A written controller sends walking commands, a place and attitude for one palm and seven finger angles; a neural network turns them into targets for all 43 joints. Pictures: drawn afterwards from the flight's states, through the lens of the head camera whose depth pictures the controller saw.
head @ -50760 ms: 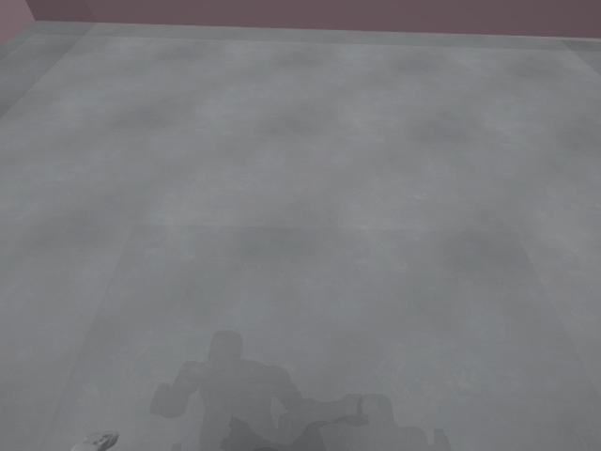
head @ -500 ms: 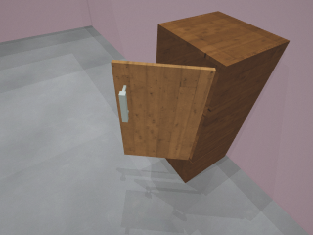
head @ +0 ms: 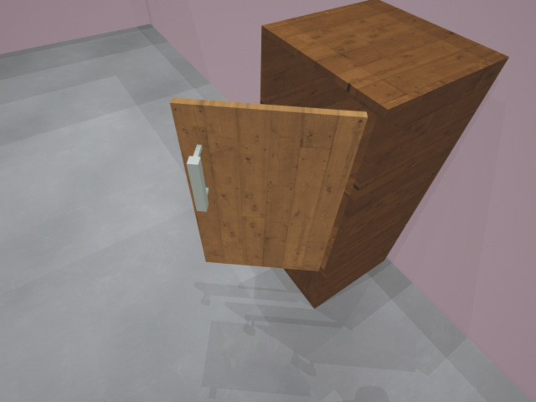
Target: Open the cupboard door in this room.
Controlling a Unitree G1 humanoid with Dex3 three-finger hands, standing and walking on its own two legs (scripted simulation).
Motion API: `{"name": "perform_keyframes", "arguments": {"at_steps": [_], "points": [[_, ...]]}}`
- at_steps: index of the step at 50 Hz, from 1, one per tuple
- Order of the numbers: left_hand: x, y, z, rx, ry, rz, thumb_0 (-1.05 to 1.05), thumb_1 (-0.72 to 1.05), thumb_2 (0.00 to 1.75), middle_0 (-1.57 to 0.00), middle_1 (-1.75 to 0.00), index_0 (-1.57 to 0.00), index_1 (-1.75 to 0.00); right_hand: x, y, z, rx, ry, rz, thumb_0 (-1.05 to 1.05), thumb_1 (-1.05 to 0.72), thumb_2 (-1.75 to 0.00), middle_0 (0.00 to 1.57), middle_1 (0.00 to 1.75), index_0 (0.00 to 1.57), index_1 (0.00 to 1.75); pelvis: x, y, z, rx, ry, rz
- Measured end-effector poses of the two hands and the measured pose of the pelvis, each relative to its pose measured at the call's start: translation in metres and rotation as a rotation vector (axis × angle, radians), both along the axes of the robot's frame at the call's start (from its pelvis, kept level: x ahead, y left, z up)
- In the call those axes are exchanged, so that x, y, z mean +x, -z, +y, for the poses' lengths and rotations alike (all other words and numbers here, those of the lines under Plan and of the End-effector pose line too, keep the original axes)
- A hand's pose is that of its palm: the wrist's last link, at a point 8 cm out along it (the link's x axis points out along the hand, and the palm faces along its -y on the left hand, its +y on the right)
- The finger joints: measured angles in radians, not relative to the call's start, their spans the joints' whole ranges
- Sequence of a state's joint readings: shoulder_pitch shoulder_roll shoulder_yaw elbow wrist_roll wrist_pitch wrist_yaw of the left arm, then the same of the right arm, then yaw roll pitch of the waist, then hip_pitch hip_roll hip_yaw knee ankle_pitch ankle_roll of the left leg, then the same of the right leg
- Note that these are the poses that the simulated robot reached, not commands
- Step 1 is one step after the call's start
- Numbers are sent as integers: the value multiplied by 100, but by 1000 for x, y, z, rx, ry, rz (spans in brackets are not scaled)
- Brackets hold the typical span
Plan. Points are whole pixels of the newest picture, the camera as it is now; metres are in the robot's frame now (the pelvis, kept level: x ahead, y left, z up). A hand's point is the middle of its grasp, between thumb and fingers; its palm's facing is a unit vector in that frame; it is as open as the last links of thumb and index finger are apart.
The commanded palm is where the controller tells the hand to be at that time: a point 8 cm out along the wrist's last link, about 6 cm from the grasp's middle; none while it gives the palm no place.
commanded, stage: come to a stop and stand still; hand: left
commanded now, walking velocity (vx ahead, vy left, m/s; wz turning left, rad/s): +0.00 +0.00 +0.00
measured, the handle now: (200, 178) +0.55 +0.19 -0.04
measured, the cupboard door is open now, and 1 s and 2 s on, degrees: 52 52 52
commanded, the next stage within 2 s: look again from close up in 0.56 s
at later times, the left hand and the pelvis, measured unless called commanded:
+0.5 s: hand out of the picture +0.00 +0.23 -0.16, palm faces +0.00 -0.96 -0.28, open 7.4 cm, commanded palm none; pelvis -0.03 +0.02 +0.00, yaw +0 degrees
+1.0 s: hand out of the picture +0.03 +0.17 -0.17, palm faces +0.01 -0.98 -0.21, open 7.4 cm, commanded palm none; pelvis +0.01 -0.01 +0.00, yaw +1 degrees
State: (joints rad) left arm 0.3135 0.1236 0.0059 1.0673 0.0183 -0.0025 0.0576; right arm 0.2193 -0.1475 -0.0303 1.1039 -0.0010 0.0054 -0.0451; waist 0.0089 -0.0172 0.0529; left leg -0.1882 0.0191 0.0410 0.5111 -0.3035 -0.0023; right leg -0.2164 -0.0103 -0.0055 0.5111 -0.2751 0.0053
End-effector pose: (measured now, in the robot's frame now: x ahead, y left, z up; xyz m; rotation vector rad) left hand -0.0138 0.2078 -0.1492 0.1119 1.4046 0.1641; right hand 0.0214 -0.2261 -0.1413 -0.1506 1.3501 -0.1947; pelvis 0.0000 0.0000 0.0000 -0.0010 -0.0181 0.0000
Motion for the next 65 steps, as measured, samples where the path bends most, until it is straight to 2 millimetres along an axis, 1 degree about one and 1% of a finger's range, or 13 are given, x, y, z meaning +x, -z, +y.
{"name": "perform_keyframes", "arguments": {"at_steps": [5,9,14,19,25,30,34,38,42,55,60,65], "points": [[11,0,22,36,20,-63,2,92,90,-20,-30,-20,-29,7,-2,3,-5,-15,-60,1,-92,-90,20,30,20,30,-12,2,7,-10,1,-8],[20,-3,43,63,49,-119,2,92,90,-20,-30,-20,-29,10,-4,12,2,-42,-144,1,-92,-90,20,30,20,30,-20,5,16,-6,-7,-15],[26,-16,63,102,64,-170,1,91,90,-20,-30,-20,-29,6,-2,21,20,-66,-169,1,-93,-90,20,30,20,30,-27,4,25,-1,-7,-24],[20,-24,71,119,77,-160,1,91,90,-20,-30,-20,-29,-4,0,23,38,-78,-147,1,-93,-90,20,30,20,30,-30,1,27,10,-4,-15],[5,-24,65,110,73,-96,1,91,90,-20,-30,-20,-29,-20,3,19,48,-80,-78,1,-92,-90,20,30,20,30,-27,-1,23,16,-4,-1],[-4,-20,51,84,62,-40,1,91,90,-20,-30,-20,-29,-29,4,14,49,-74,-20,1,-91,-90,20,30,20,30,-21,-2,17,17,-6,5],[-4,-16,38,59,54,-15,1,91,90,-20,-30,-20,-29,-30,4,10,46,-70,12,1,-91,-90,20,30,20,30,-16,-3,12,16,-8,5],[2,-13,25,39,50,-11,1,91,90,-20,-30,-20,-29,-26,4,5,42,-68,26,1,-91,-90,20,30,20,30,-10,-3,6,15,-9,5],[13,-11,17,30,50,-24,1,91,90,-20,-30,-20,-29,-17,3,2,41,-69,23,1,-91,-90,20,30,20,30,-5,-3,1,15,-11,5],[47,-12,12,48,49,-78,1,91,90,-20,-30,-20,-29,13,2,-11,28,-76,-4,1,-92,-90,20,30,20,30,10,-3,-12,13,-16,9],[54,-12,11,51,49,-87,1,91,90,-20,-30,-20,-29,20,1,-14,24,-78,-9,1,-91,-90,20,30,20,30,14,-3,-15,12,-17,9],[57,-12,11,56,45,-88,1,91,90,-20,-30,-20,-29,24,0,-16,21,-78,-9,1,-91,-90,20,30,20,30,16,-3,-16,6,-18,14]]}}
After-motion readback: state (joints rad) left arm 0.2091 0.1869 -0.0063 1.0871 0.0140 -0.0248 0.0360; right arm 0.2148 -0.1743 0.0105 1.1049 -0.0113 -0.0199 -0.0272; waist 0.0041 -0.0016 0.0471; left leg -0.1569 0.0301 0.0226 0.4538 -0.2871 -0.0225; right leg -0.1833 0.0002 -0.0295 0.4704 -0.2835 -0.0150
